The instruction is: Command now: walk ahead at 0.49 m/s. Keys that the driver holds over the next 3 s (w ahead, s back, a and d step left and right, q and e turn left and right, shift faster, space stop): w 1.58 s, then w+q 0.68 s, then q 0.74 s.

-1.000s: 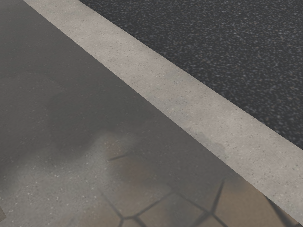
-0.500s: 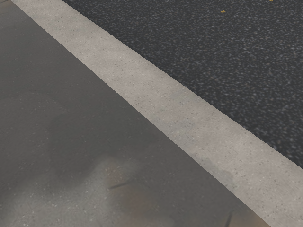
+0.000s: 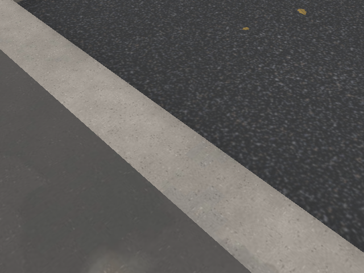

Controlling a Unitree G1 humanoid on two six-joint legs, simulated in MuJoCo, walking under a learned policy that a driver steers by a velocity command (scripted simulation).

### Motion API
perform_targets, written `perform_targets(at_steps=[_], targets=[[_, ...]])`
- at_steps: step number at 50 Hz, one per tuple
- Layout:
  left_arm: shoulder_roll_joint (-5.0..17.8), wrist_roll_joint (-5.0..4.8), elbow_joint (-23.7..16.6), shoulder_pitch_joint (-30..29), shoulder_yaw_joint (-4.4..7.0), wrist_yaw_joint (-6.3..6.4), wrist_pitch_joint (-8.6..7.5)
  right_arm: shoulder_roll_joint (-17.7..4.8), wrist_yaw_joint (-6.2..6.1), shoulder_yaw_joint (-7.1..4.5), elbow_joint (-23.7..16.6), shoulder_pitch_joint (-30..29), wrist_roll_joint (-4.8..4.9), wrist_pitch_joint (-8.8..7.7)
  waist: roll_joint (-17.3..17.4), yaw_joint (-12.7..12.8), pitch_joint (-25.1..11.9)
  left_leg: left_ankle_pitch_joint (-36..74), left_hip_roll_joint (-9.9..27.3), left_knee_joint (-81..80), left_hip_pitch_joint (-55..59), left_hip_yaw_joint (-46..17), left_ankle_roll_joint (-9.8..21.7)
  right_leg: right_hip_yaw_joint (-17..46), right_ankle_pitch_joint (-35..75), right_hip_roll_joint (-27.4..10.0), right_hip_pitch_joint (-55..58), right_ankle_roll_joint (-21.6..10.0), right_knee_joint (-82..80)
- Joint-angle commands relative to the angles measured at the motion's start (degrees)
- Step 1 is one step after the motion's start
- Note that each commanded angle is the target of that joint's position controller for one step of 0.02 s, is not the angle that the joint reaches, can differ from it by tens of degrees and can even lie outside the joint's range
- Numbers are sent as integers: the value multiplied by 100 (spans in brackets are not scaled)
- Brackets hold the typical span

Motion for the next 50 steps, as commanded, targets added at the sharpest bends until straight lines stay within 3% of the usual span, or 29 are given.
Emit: perform_targets(at_steps=[1,6,9,11,13,14,15,16,17,18,19,20,21,22,24,27,33,38,41,42,43,44,45,46,47,48,49,50], targets=[[259,72,-243,195,78,40,25,-749,-115,-117,-306,-209,5,-99,451,264,312,378,1613,-1185,-551,-1229,980,12,885,-245,-198,162,-769],[156,5,-531,-903,32,-58,-48,-935,-211,-150,-178,359,111,-8,467,-136,329,443,1551,-1070,90,-925,706,-250,1774,62,-6,225,-2653],[173,-51,-699,-1363,7,-163,-79,-946,-217,-163,-45,659,151,68,511,-289,459,342,1765,-836,662,-983,680,-268,1498,154,-78,180,-3165],[247,-60,-799,-1480,18,-243,-125,-977,-231,-188,-2,706,151,127,548,-256,478,409,1943,-595,1015,-1057,616,-261,1092,208,-24,44,-3422],[399,-58,-769,-1165,78,-285,-174,-1065,-242,-223,-15,581,155,185,662,-12,314,1023,2018,-192,1151,-1077,509,-376,683,363,569,-122,-3645],[564,-46,-632,-642,175,-275,-190,-1067,-244,-218,-59,428,147,217,677,308,13,2005,1842,437,1099,-909,394,-537,606,558,1328,-243,-3776],[881,-40,-315,401,338,-239,-202,-897,-241,-153,-114,374,92,235,542,740,-642,2504,1490,1677,681,-618,225,-473,707,545,2729,-448,-3743],[1436,21,-125,1509,468,-186,-177,-644,-246,-34,-309,447,-44,207,-365,1014,-1614,863,1034,3733,-557,-237,-12,1060,798,-726,4487,-862,-3743],[1629,69,-21,1677,492,-255,-158,64,-181,145,-264,1147,78,55,-1883,619,-2141,-2401,86,5317,-2729,-538,-266,3668,-268,-1637,6067,-1686,-4604],[1003,32,-92,1440,335,-267,-178,-683,-170,-13,-225,769,209,-69,-1036,744,-1698,-2353,456,5959,-3337,-1147,-153,3607,-618,-1462,5713,-1444,-4824],[746,3,-212,893,251,-255,-186,-932,-157,-90,-388,224,279,-133,-648,636,-999,-1748,752,5936,-3521,-1030,-52,2670,-147,-1280,4935,-1188,-4864],[626,31,-313,404,194,-276,-180,-887,-203,-104,-424,-16,235,-127,-104,433,-691,-1225,1036,5690,-3202,-886,-85,2010,544,-1048,4145,-1074,-5008],[480,56,-339,170,158,-302,-177,-822,-234,-144,-445,-143,152,-81,3,298,-406,-926,1192,5345,-3002,-837,-127,1527,921,-815,3585,-1021,-5199],[359,102,-291,127,119,-319,-183,-713,-231,-157,-438,-44,137,-4,-135,143,-351,-724,1320,5129,-2683,-846,-145,1201,1099,-654,3269,-961,-5366],[378,97,-138,320,131,-314,-203,-515,-239,-159,-399,85,139,116,-166,42,-237,-574,1336,4868,-2531,-744,-215,821,1557,-512,3015,-1026,-5566],[607,106,12,593,194,-221,-186,-512,-254,-191,-601,-452,85,181,-37,89,8,23,1382,4200,-3087,-712,-348,537,2025,-529,3095,-1078,-5727],[670,47,196,1039,187,-102,-87,-365,-178,-151,-925,-1617,88,145,-94,408,299,1304,1190,2366,-3057,-489,-395,42,1769,-347,3290,-873,-5884],[726,-17,451,1440,229,-61,17,-375,-39,-106,-1197,-2339,153,76,-96,592,590,987,1067,1633,-3240,-429,-260,62,1692,-659,4108,-870,-5645],[852,-35,461,1286,292,-23,99,-513,46,-144,-1233,-2209,167,-4,-171,396,443,422,913,1368,-2726,-319,-69,50,2406,-801,4414,-761,-5239],[904,-24,436,1169,309,-18,124,-646,41,-209,-1155,-1875,164,-16,-279,191,217,286,728,1336,-2109,-170,14,-6,3291,-753,4383,-700,-4889],[885,-18,407,1037,299,-16,159,-831,16,-322,-945,-1178,150,-17,-299,-184,-186,308,502,1250,-1130,14,134,-186,4127,-533,4222,-586,-4105],[749,20,344,982,240,-19,173,-1136,-29,-467,-628,-125,132,-7,-150,-607,-848,488,687,1366,430,-220,339,-405,3859,-203,3504,-392,-2809],[245,78,243,1522,90,-67,104,-1690,-81,-599,-475,776,-2,17,967,-549,-1806,139,2194,1285,2731,-2441,1103,-631,1536,530,1421,-18,-510],[-32,-5,328,1697,-11,-109,-46,-1499,-56,-522,-418,872,52,40,1793,-459,-2375,-540,2884,232,3429,-4599,1599,39,-2082,1185,182,104,817],[538,-159,222,1230,138,-129,-157,-1132,-42,-402,-462,464,116,25,1345,-467,-1629,-976,2672,58,2823,-4119,1280,446,-1983,805,-398,-22,1310],[691,-235,54,739,171,-121,-206,-893,-54,-335,-591,-47,114,25,1000,-325,-950,-820,2476,-34,1945,-3240,1037,244,-1493,483,-509,-108,1202],[662,-175,0,485,193,-78,-195,-729,-33,-278,-656,-495,73,12,547,-120,-470,-382,2238,-243,1007,-2584,890,100,-977,203,-268,-104,795],[628,-90,4,482,250,-35,-125,-552,-17,-226,-673,-709,19,-21,571,75,-281,-91,2003,-421,431,-2138,765,109,-658,5,78,-111,417]])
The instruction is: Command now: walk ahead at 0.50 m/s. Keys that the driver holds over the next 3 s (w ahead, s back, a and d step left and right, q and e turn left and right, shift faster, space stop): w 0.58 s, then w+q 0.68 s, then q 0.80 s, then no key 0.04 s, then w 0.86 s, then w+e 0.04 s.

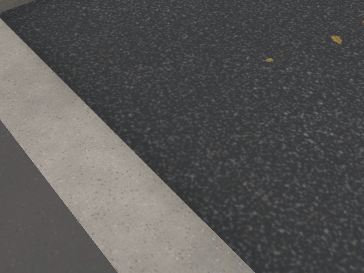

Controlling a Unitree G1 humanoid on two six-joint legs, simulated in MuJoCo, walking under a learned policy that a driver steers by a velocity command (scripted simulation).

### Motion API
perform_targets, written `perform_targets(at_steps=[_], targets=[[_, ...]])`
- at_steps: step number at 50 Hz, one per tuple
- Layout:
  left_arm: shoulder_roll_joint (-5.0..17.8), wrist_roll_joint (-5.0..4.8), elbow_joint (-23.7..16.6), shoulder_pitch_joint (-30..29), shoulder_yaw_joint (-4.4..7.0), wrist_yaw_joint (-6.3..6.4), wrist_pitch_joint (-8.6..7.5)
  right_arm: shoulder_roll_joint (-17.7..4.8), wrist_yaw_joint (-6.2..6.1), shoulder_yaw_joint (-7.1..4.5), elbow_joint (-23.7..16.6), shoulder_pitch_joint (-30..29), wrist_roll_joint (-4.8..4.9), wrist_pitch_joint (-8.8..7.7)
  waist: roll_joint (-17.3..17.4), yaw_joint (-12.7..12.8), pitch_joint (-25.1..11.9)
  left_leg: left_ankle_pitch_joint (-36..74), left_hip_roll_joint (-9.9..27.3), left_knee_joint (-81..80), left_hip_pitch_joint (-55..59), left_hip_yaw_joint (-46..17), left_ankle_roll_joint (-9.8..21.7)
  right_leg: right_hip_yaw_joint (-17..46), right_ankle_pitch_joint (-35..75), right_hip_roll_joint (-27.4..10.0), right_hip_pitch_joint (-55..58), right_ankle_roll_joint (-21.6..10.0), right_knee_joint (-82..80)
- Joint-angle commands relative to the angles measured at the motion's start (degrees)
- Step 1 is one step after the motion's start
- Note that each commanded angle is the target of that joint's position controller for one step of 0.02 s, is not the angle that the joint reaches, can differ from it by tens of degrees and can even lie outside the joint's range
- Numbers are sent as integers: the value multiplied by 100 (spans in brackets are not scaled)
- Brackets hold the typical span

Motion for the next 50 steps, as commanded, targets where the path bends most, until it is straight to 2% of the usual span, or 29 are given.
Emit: perform_targets(at_steps=[1,3,5,7,11,14,17,19,20,21,22,23,24,25,26,27,28,29,30,32,34,38,42,45,47,48,50], targets=[[476,43,-420,-23,175,66,-29,-410,23,-60,-101,268,-89,-70,570,1,-406,198,1471,-1846,1290,-1882,902,253,684,-688,-1356,-74,56],[275,63,-376,118,167,83,87,-499,11,-83,20,468,-81,-94,533,92,-306,530,1394,-2077,999,-1567,1007,173,849,-732,-1224,-12,-228],[328,91,-535,-281,196,104,133,-671,-60,-119,122,680,-74,-95,467,55,-110,764,1403,-2220,1079,-1389,1039,163,1314,-795,-1654,91,-739],[330,131,-694,-753,207,101,134,-697,-137,-116,205,918,-61,-47,422,-61,1,1015,1382,-2246,1346,-1256,976,145,1903,-806,-2085,168,-1359],[201,120,-944,-1563,169,22,93,-750,-206,-100,315,1226,-18,3,442,-287,145,1088,1206,-2280,1550,-887,755,-8,2891,-644,-2077,165,-2623],[124,118,-1170,-2089,137,-78,60,-807,-238,-106,425,1490,26,24,402,-454,180,1232,1102,-2198,1729,-638,688,-201,3118,-374,-1715,190,-3330],[136,63,-1361,-2375,125,-169,37,-793,-255,-124,602,1733,29,96,537,-496,306,1448,1343,-1890,2134,-680,717,-226,2647,-275,-1680,110,-3502],[262,47,-1441,-2297,156,-227,-2,-857,-280,-174,637,1674,52,149,582,-335,274,1860,1563,-1572,2551,-799,652,-179,2100,-256,-1635,-69,-3702],[372,50,-1418,-2083,195,-242,-30,-923,-293,-201,621,1560,64,178,625,-180,143,2310,1616,-1318,2660,-818,597,-230,1872,-177,-1330,-160,-3790],[498,66,-1276,-1502,264,-241,-62,-986,-300,-217,550,1363,86,203,637,158,-165,3028,1526,-809,2596,-736,535,-370,1936,2,-533,-280,-3965],[800,96,-954,-504,412,-214,-72,-870,-298,-172,502,1249,58,227,456,579,-766,3326,1200,331,2192,-526,385,-300,2226,0,828,-487,-3980],[1282,149,-764,564,520,-168,-64,-687,-309,-80,353,1372,-60,233,-400,805,-1733,1477,754,2258,995,-202,198,1086,2436,-1162,2620,-834,-3911],[1420,116,-666,732,528,-233,-62,78,-220,127,462,2259,-18,123,-1840,370,-2403,-2291,-281,4032,-1241,-504,-101,3642,1253,-2113,4407,-1763,-4542],[810,86,-700,683,367,-247,-50,-515,-176,-4,540,1969,120,11,-1191,545,-2139,-2446,2,4754,-1933,-1177,4,3763,712,-1997,4212,-1587,-4855],[571,95,-776,222,278,-241,-58,-874,-175,-106,342,1323,236,-48,-764,510,-1307,-1937,238,4903,-2192,-1056,77,2921,1039,-1863,3407,-1347,-4982],[552,113,-888,-262,237,-227,-55,-854,-233,-120,264,1009,221,-47,-266,318,-902,-1381,532,4738,-2025,-878,44,2323,1668,-1694,2563,-1241,-5140],[445,197,-934,-579,193,-233,-68,-828,-287,-163,210,832,108,-7,-79,172,-562,-1002,701,4408,-1804,-858,8,1822,2249,-1456,1848,-1168,-5327],[318,263,-904,-676,152,-236,-97,-693,-302,-172,211,965,91,71,-185,-20,-553,-753,861,4176,-1479,-889,10,1491,2399,-1286,1479,-1076,-5481],[250,267,-855,-664,138,-237,-116,-560,-305,-171,246,1108,133,152,-224,-109,-534,-637,920,3983,-1323,-911,4,1267,2364,-1210,1334,-1038,-5630],[351,258,-729,-500,164,-184,-149,-493,-331,-192,230,1077,187,279,-224,-144,-333,-387,959,3653,-1437,-956,-27,895,2308,-1176,1137,-1008,-5892],[519,289,-603,-309,211,-106,-153,-499,-349,-211,109,752,150,341,-185,-76,-123,132,918,3249,-1862,-1156,-51,635,2318,-1215,1170,-959,-6063],[549,209,-440,-138,207,28,-120,-489,-294,-223,-44,389,106,273,-163,6,23,1213,768,2299,-2349,-1376,-111,105,2451,-1193,1560,-766,-6186],[589,212,-293,-131,189,95,-94,-450,-200,-186,-263,-110,66,237,-171,152,275,1831,742,1500,-2196,-1019,-135,-579,2702,-1156,1672,-638,-6320],[645,198,-105,90,208,115,-18,-336,-117,-116,-514,-581,82,233,-116,342,499,1676,733,988,-2337,-734,-108,-892,2970,-1280,2210,-616,-6219],[719,137,-8,246,229,112,56,-262,-45,-57,-741,-933,79,223,-90,455,598,1308,690,706,-2498,-511,-52,-991,3317,-1448,2712,-622,-6026],[781,118,7,232,249,114,98,-274,-3,-54,-839,-1027,93,219,-104,438,602,1038,644,559,-2485,-386,1,-1059,3622,-1511,2919,-594,-5850],[1006,81,-90,-11,308,131,162,-397,62,-102,-963,-928,98,229,-311,246,391,363,362,387,-1814,24,182,-1294,5104,-1516,2985,-470,-5264]])
Over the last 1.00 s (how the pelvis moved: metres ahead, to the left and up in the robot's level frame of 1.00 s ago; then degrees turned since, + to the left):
0.55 -0.02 -0.01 1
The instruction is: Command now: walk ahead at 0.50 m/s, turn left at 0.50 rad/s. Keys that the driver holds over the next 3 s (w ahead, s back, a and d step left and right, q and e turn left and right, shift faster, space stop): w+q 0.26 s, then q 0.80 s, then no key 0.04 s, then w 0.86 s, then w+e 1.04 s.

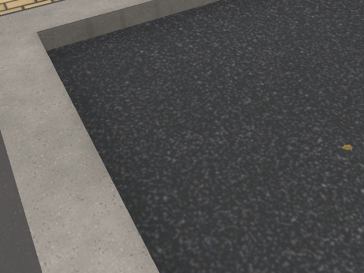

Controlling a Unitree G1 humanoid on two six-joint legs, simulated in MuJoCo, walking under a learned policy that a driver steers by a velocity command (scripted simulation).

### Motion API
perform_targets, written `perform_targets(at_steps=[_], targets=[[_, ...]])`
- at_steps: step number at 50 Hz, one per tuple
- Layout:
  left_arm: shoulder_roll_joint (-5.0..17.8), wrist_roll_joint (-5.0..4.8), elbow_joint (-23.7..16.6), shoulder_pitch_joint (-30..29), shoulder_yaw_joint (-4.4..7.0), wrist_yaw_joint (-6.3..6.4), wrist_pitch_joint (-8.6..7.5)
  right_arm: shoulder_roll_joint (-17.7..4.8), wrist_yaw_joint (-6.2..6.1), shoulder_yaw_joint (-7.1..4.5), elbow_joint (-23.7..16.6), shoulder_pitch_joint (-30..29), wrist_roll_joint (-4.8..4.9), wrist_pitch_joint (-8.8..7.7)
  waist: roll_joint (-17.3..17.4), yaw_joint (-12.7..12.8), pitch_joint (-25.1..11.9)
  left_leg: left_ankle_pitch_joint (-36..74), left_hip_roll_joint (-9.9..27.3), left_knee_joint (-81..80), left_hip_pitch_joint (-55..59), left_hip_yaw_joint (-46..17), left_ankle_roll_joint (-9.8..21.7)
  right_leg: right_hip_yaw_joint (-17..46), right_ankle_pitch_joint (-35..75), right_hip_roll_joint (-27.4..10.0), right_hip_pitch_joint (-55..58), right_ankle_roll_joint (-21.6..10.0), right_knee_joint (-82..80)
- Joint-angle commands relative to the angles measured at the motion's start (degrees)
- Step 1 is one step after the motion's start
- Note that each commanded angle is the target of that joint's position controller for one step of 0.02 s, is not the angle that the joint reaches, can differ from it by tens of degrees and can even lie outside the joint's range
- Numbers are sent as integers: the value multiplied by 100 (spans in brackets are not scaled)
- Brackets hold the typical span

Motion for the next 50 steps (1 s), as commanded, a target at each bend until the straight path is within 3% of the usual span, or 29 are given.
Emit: perform_targets(at_steps=[1,3,4,5,6,7,8,9,10,12,14,18,22,26,29,34,35,36,37,38,39,40,41,42,43,44,46,48,50], targets=[[1269,-51,-231,-80,275,67,66,-573,110,-138,-729,-605,-3,-96,-760,-167,328,-882,-406,-186,197,596,282,51,5818,-1769,81,-743,996],[1352,-41,-375,-295,276,97,138,-1124,86,-441,-380,942,28,-75,-738,-1010,-570,-753,-854,-563,2404,640,681,-56,6335,-1477,-526,-502,3080],[1106,54,-580,-220,190,96,92,-1717,-35,-645,-208,1905,-3,-11,14,-1238,-1327,-881,91,-562,4496,-982,1206,-72,4270,-1097,-2296,-215,5108],[294,169,-875,18,-58,-32,-92,-1797,-21,-597,-326,1591,74,-36,1248,-615,-1930,-1701,1244,-1359,5830,-3938,2131,793,-1153,241,-4435,78,6844],[784,-77,-1000,-463,41,-121,-318,-1332,36,-422,-343,1692,52,-46,607,-897,-1984,-1828,1207,-1812,5782,-3939,1905,1795,-1169,-19,-4907,-126,6904],[927,-279,-1079,-752,79,-140,-422,-1052,21,-351,-406,1483,25,-74,398,-829,-1235,-1417,1062,-1842,5104,-3110,1714,1709,-801,-269,-5048,-251,6587],[885,-209,-1014,-754,98,-88,-439,-979,26,-312,-479,1071,8,-129,-167,-535,-711,-699,833,-1864,4159,-2536,1523,1711,-451,-545,-4767,-241,6028],[986,-22,-998,-789,167,-52,-378,-813,-4,-256,-560,801,-7,-153,-289,-383,-593,-111,719,-1889,3618,-2199,1448,1689,-298,-688,-4423,-167,5639],[981,13,-967,-630,186,-78,-294,-823,-19,-214,-711,681,-106,-174,-351,-238,-684,162,635,-2015,3159,-2047,1472,1654,-129,-683,-3918,-107,5502],[833,101,-998,-560,212,-76,-160,-1085,-23,-274,-752,762,-192,-251,-261,-127,-507,548,382,-2156,2519,-1628,1420,1528,611,-507,-3668,-19,5013],[862,107,-1261,-1087,251,-46,-137,-1042,-226,-248,-549,1070,-42,-286,15,-121,-276,436,300,-1952,2472,-1635,1178,1863,1273,-544,-4018,80,4291],[829,186,-1503,-1372,243,-132,-58,-1067,-496,-223,-689,1284,-110,-124,210,-93,-345,1187,24,-1264,1981,-1589,1011,1786,2419,-85,-3897,198,3672],[845,201,-1826,-1715,211,-254,-28,-940,-676,-156,-782,1486,-102,17,198,-141,-329,910,132,-701,2258,-2396,1037,2087,2236,42,-4600,224,3820],[870,213,-2161,-2221,156,-336,-169,-844,-772,-123,-972,1575,-62,137,136,-373,-238,690,181,0,2935,-3046,1024,2295,2105,64,-5450,191,3390],[798,216,-2312,-2438,97,-403,-248,-821,-842,-120,-1079,1575,-20,256,246,-560,-234,452,-105,547,2989,-3145,779,2329,2619,93,-5239,168,2659],[691,59,-2119,-1728,111,-371,-218,-608,-894,-104,-1191,1456,7,407,176,-623,-245,-1101,-1038,1726,2653,-2641,192,2419,4558,-248,-3182,228,404],[653,31,-1957,-1220,155,-305,-203,-487,-858,-72,-1143,1503,69,421,9,-500,-209,-1633,-1275,2346,2376,-2342,29,2249,5649,-404,-2410,329,-208],[639,-5,-1727,-589,217,-245,-185,-381,-749,-45,-1086,1600,47,425,-235,-311,-258,-2254,-1443,3182,1844,-1934,-175,2178,6365,-641,-1399,381,-480],[770,-17,-1493,308,271,-219,-167,-125,-585,28,-1103,1661,-91,394,-678,-23,-645,-4105,-1587,4447,496,-1445,-399,2374,7493,-1203,315,262,430],[1036,223,-1486,885,254,-247,-206,14,-481,108,-1221,1924,43,351,-1624,221,-1491,-5931,-1971,6847,-985,-1048,-736,2688,10675,-2027,2184,-273,2381],[1525,236,-1393,720,298,-328,-192,-444,-400,70,-1420,2596,291,281,-2656,-257,-2304,-5745,-1671,8739,-1943,-1235,-1002,3829,11174,-2884,3019,-1385,3045],[1277,304,-1655,417,199,-323,-86,-665,-364,24,-1306,2378,222,231,-1895,-66,-2373,-5398,-1327,9624,-2483,-1178,-1112,3495,10379,-2844,2669,-1677,3018],[1266,371,-1831,172,150,-235,41,-722,-369,2,-1452,1726,144,235,-957,25,-2207,-4826,-1201,10089,-2538,-991,-1133,3351,8823,-2763,1900,-1806,2648],[1529,300,-1885,-331,163,-97,160,-730,-439,6,-1734,1346,138,337,-701,-254,-1779,-3957,-951,10297,-2475,-662,-1181,3819,6781,-2934,778,-2157,1981],[1217,223,-1922,-717,6,72,324,-625,-529,31,-1797,1127,36,528,-254,-453,-1042,-3648,-815,10332,-2293,-497,-1194,3661,4755,-2817,-566,-2073,1309],[942,249,-1928,-738,-120,156,396,-527,-576,52,-1881,814,-14,649,-180,-369,-377,-3566,-820,10245,-1902,-405,-1083,3094,3926,-2389,-1724,-1670,969],[975,232,-1903,-826,-192,135,490,-324,-681,103,-2107,766,-21,750,-444,-443,86,-3218,-873,9876,-1756,-282,-1030,2349,2625,-1790,-2633,-1252,699],[939,254,-1819,-485,-224,146,552,-201,-739,128,-2265,632,-34,701,-649,-357,12,-2896,-929,9751,-1951,-200,-1002,1915,2649,-1521,-2514,-1202,713],[866,207,-1747,-139,-242,188,603,-27,-760,208,-2423,417,-81,628,-779,-263,-83,-2908,-891,9673,-2489,-274,-1032,1846,2995,-1574,-1928,-1325,803]])
Over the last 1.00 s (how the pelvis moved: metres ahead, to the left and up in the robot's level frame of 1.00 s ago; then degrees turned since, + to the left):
0.51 -0.01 0.00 11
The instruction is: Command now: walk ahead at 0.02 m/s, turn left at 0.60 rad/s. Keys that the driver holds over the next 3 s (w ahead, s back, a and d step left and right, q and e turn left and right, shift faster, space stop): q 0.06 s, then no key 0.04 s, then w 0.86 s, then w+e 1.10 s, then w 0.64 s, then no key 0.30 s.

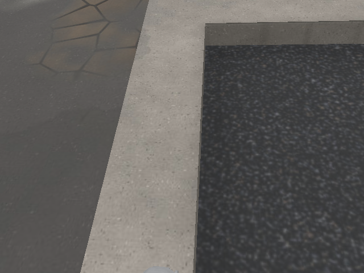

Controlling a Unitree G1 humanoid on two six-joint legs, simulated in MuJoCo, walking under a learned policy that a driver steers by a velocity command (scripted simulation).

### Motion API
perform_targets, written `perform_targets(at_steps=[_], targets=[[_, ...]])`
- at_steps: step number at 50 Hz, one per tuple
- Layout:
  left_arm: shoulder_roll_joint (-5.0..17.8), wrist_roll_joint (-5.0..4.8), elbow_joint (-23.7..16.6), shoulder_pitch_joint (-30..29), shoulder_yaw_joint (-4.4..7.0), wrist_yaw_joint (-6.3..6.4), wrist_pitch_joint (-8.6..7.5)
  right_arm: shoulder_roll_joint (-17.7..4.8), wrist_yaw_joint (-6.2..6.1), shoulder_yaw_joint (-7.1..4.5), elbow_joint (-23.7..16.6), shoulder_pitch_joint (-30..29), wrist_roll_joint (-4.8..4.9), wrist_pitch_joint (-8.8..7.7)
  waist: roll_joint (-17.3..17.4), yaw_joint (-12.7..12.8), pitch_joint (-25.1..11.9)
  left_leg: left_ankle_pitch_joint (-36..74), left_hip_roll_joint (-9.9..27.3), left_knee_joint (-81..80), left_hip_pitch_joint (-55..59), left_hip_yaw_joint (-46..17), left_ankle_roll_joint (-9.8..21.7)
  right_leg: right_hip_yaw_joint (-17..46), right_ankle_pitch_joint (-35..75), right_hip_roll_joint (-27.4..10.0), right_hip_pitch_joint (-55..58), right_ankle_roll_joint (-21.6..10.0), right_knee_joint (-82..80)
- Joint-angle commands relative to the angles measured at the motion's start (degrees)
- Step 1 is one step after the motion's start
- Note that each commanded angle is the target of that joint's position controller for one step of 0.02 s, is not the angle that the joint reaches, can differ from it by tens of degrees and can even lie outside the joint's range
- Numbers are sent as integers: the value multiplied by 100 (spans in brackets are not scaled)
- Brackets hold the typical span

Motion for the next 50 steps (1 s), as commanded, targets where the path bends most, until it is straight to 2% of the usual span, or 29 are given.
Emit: perform_targets(at_steps=[1,5,9,13,16,19,21,22,23,24,25,26,27,28,30,32,34,36,38,41,42,43,44,45,46,47,48,49,50], targets=[[874,-43,-389,183,204,116,4,-22,-65,44,-705,-304,-72,-131,-781,41,-409,195,64,80,-738,-133,-29,870,2241,-1500,704,-1031,-683],[952,-64,-359,629,246,194,13,123,-44,146,-847,-700,-87,-156,-651,167,-488,37,184,-103,-1418,-368,-93,1073,2368,-1826,1531,-1253,-645],[919,-215,-259,1039,298,183,-40,273,88,239,-1005,-1093,-38,-253,-709,282,-339,191,582,-648,-1930,-246,67,1460,-1052,-1883,1716,-1190,-1192],[917,-212,-43,1280,369,115,-141,486,230,355,-1145,-1477,50,-449,-731,322,-97,103,1044,-1593,-2078,-121,338,1606,-2110,-1985,1663,-1087,-1643],[1012,-229,65,1196,450,69,-90,679,338,498,-1225,-1766,16,-592,-798,300,-75,-210,1330,-2794,-1203,268,504,1303,-1688,-1909,1093,-1065,-2006],[1171,-292,45,872,542,-7,-24,620,413,522,-1024,-1549,-19,-683,-1041,109,-258,-974,1135,-4398,1032,778,786,480,-777,-1704,22,-1006,-2261],[1206,-287,123,922,542,-102,-10,322,441,371,-744,-1119,2,-776,-1292,-140,-319,-1454,616,-5575,2291,1320,1114,172,817,-1578,-19,-1068,-1907],[1109,-254,137,977,489,-120,-41,94,417,243,-490,-563,43,-799,-1310,-396,-648,-1235,260,-6187,2970,1396,1305,60,2756,-1504,214,-1037,-1220],[952,-197,46,859,407,-112,-163,-311,439,84,-321,70,22,-841,-1185,-689,-1097,-1008,290,-6952,3496,470,1588,-187,4499,-1209,432,-819,293],[769,-186,-399,244,407,-72,-314,-1229,428,-162,-82,1074,-131,-837,1273,-1115,-1210,-1323,1504,-9191,4423,-2750,2414,-246,2245,-367,-1603,-269,2610],[947,-205,-517,-150,542,-180,-507,-1551,430,-280,199,1860,-124,-920,1756,-1264,-1308,-1961,2395,-11521,4985,-5842,3003,1208,-1168,534,-3045,-85,4600],[758,-449,-502,-84,581,-274,-609,-1206,547,-149,241,1227,48,-1106,1015,-729,-621,-1620,2753,-11607,4523,-5807,2805,2162,-1136,540,-3746,-71,5528],[513,-464,-570,-212,496,-287,-543,-764,670,-59,332,765,160,-1141,1034,-353,38,-1623,2667,-11296,3850,-4777,2518,1637,-1230,272,-3925,-53,5919],[414,-452,-568,-233,489,-255,-478,-398,771,8,591,440,129,-1118,886,-69,484,-1714,2480,-11035,3191,-3806,2180,1203,-1112,4,-3925,-31,6069],[584,-472,-342,297,600,-205,-330,101,794,65,791,-213,-100,-1103,827,462,451,-960,1848,-10857,2259,-2012,1608,1014,-229,-154,-2920,118,5863],[491,-388,-297,277,578,-212,-325,30,676,-17,1082,42,-104,-1163,639,424,335,185,1658,-11032,2696,-1232,1546,1035,412,-65,-2881,101,5465],[432,-290,-485,-236,545,-236,-405,-42,496,-70,1361,576,-103,-1184,206,270,251,1214,1558,-11080,3501,-707,1554,1112,947,-21,-3137,45,4602],[415,-222,-693,-776,538,-306,-465,-106,360,-109,1538,1155,-84,-1175,71,68,5,2142,1468,-11150,4510,-301,1554,928,1377,49,-3285,66,3566],[373,-221,-817,-1121,527,-346,-481,-256,296,-142,1664,1621,-34,-1179,103,-60,-169,2618,1627,-11243,5431,-364,1633,779,1425,14,-3616,132,3238],[301,-234,-1079,-1735,485,-462,-543,-399,234,-160,1759,2058,-27,-1127,113,-280,-37,3082,1817,-11401,6292,-412,1580,519,1447,-41,-4120,115,2763],[221,-284,-1197,-2017,439,-498,-587,-360,225,-149,1786,2135,-21,-1074,148,-375,64,3166,1683,-11570,6377,-309,1553,222,1307,41,-4135,159,2472],[-12,-328,-1293,-2371,312,-571,-631,-302,228,-118,1710,2031,-29,-987,156,-518,298,3025,1416,-11908,5731,-8,1589,-336,1228,176,-3498,223,1868],[-139,-350,-1432,-2721,264,-635,-673,-335,226,-131,1777,2178,-19,-934,306,-683,460,3058,1454,-12086,5482,-7,1638,-431,1390,171,-3037,233,1540],[-66,-343,-1436,-2690,293,-671,-685,-399,245,-137,1767,2161,-61,-958,374,-682,509,3153,1536,-12281,5337,-25,1763,-611,1337,263,-2648,165,1508],[80,-368,-1480,-2715,346,-677,-727,-516,260,-169,1822,2197,-33,-955,405,-645,640,3518,1714,-12101,5805,-157,1818,-521,1209,183,-2971,32,1526],[245,-468,-1554,-2656,377,-691,-769,-629,251,-200,1885,2097,39,-926,349,-491,773,3803,1711,-11878,6437,-69,1696,-320,902,46,-3415,-121,783],[265,-487,-1570,-2404,349,-680,-776,-872,268,-243,1881,1903,51,-916,482,-317,633,4871,1826,-11945,6435,-23,1584,-405,791,198,-2624,-223,134],[566,-389,-1422,-1783,484,-605,-794,-1209,281,-316,1827,1542,-14,-978,891,132,108,6806,1989,-11362,6233,73,1557,-431,842,402,-1413,-403,506],[965,-353,-1110,-637,668,-525,-752,-1338,283,-362,1780,1215,-52,-996,868,769,-664,7803,1817,-10216,6196,453,1416,-472,1169,536,-200,-631,440]])
Over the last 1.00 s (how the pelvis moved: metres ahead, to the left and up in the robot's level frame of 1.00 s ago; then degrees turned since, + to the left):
0.45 0.03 -0.13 36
